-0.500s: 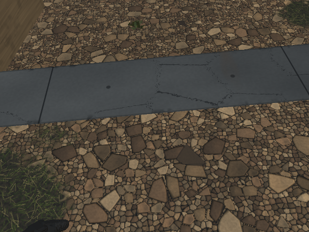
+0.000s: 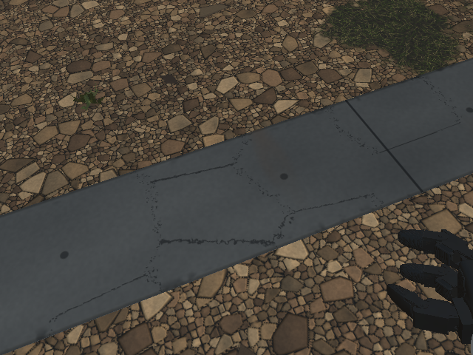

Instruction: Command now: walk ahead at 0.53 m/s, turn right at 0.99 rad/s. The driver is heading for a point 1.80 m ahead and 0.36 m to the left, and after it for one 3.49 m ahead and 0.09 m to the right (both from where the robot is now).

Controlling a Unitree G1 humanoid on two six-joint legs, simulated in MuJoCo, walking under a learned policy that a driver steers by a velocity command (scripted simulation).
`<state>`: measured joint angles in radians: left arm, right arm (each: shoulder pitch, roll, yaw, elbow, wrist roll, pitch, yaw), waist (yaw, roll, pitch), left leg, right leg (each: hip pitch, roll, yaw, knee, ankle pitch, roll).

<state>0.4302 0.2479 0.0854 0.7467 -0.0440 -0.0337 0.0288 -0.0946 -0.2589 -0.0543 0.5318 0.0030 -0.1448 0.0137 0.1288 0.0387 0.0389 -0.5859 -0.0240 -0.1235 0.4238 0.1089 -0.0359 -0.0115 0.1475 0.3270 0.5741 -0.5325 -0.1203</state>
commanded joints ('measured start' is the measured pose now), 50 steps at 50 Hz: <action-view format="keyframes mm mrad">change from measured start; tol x32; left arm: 1 -108 118 32 -89 11 4 9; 50 -200 196 50 -94 64 21 7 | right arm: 1 248 -169 -74 -31 -12 -23 -12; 50 166 -128 -41 79 32 170 -40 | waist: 1 -227 -193 -257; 3 -104 439 -671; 9 -95 49 -118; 21 -99 75 -140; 24 -143 -331 -181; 45 -127 215 -47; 50 -96 -79 -158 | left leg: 1 629 56 16 29 159 82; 2 951 347 -232 196 637 121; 3 1154 610 -748 102 291 361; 8 456 292 -99 -62 144 231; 14 406 351 44 -140 219 292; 22 300 276 185 3 -184 145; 24 -1 79 271 401 -752 -24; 30 124 92 116 605 -540 -49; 40 357 150 36 66 -10 64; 50 67 73 -115 283 -368 60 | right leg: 1 -230 -63 75 380 703 72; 2 -449 13 -54 712 -182 112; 3 -655 -13 -52 1011 -227 145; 21 -230 -160 -356 -19 350 88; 24 22 -531 146 -222 717 -178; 46 -388 -80 -303 119 118 85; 50 -4 -336 -90 -205 477 -4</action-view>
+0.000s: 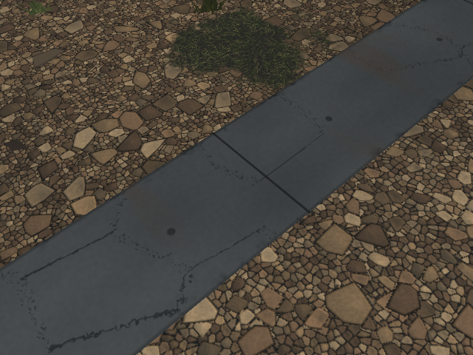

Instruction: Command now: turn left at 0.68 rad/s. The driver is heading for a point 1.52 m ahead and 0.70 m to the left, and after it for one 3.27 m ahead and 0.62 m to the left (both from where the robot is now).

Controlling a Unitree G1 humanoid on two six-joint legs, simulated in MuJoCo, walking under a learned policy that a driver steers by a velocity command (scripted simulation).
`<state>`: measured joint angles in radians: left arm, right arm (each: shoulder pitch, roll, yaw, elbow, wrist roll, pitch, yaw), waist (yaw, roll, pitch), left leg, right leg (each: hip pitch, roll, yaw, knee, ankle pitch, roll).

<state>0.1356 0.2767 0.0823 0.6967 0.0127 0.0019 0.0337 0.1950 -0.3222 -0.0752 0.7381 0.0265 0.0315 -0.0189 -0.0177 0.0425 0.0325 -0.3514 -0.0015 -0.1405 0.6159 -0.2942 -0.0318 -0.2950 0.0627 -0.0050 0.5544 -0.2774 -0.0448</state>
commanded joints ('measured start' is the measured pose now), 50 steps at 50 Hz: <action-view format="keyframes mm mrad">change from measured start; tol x32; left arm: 1 67 192 58 -53 28 -11 -4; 50 271 109 9 9 -21 -122 -45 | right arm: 1 -62 -69 -21 -146 2 -6 -3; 50 -105 -51 3 -215 -10 -122 24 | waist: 1 17 -343 -150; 19 -4 -184 -125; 22 -16 312 -183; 50 67 -153 64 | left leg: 1 -306 -38 58 298 -310 4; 6 -347 90 81 593 -94 -74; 19 21 45 271 -41 17 36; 22 497 364 -418 -191 765 372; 36 142 156 -243 -184 339 229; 41 -21 152 -372 -284 -441 244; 46 -669 -33 -90 514 -207 103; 50 -620 58 14 515 80 83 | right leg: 1 274 -464 469 -235 442 -217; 18 237 -425 -142 -138 440 -107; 20 147 -366 -224 52 387 -10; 22 -467 -109 -172 594 -435 150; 24 -504 -107 61 724 -339 120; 42 88 -48 20 -49 -46 19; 45 357 -456 830 -399 -693 -233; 50 300 -315 457 -399 -375 -141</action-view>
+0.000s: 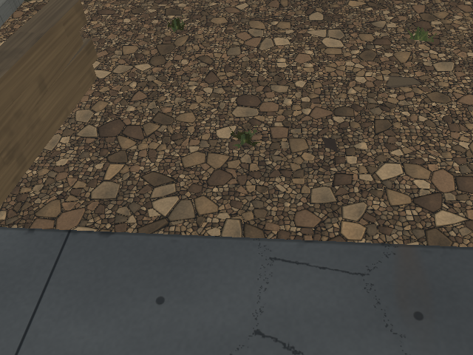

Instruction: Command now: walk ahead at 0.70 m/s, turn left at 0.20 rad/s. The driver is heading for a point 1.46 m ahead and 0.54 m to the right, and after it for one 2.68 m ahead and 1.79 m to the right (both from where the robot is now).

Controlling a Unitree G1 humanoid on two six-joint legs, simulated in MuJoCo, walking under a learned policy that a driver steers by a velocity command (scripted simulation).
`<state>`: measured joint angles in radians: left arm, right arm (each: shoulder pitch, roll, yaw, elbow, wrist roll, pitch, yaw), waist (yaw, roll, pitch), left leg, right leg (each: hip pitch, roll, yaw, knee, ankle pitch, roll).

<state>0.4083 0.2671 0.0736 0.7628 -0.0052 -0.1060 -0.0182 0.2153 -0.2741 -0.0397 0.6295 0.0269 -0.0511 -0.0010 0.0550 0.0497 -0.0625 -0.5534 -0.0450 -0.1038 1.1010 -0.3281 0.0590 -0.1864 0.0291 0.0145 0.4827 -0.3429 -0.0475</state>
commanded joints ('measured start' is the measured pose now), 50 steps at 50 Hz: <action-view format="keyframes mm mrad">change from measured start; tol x64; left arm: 1 12 105 10 -49 -2 -15 7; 50 -108 187 36 -187 -20 40 27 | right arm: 1 -135 -83 -28 -107 -8 -39 9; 50 -183 -68 -14 -69 -60 -66 -2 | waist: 1 -1 -176 161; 19 -232 285 -529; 50 -74 15 61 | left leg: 1 -408 108 8 26 160 -22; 13 -74 51 128 -525 333 -66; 18 1227 462 -526 -551 -340 173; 38 565 314 375 -443 1262 14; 41 -231 -83 34 602 -267 -63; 50 101 38 41 -113 65 -88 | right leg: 1 171 -263 390 -341 -249 -138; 16 117 -251 105 42 987 -79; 20 -676 -93 142 989 -54 -13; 38 -17 21 -212 359 162 -135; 41 530 -263 894 -148 -377 -475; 50 -207 -68 402 -112 332 -285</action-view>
